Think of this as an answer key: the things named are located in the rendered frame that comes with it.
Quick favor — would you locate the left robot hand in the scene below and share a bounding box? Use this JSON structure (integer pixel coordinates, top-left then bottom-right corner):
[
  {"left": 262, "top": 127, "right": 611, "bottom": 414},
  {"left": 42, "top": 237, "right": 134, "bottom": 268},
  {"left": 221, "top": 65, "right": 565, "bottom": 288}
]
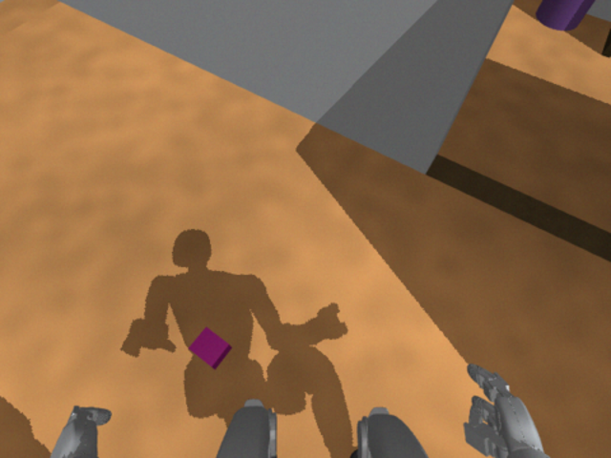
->
[{"left": 50, "top": 406, "right": 112, "bottom": 458}]

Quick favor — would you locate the right robot hand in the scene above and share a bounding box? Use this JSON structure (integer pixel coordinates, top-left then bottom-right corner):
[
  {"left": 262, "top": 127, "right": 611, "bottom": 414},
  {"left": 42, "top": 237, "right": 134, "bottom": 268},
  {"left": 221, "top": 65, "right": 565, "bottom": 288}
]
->
[{"left": 464, "top": 364, "right": 544, "bottom": 458}]

